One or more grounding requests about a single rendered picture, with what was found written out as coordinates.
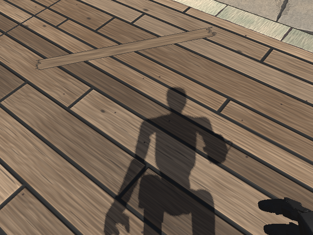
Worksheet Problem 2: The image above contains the robot right hand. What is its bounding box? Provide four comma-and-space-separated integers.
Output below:
258, 197, 313, 235

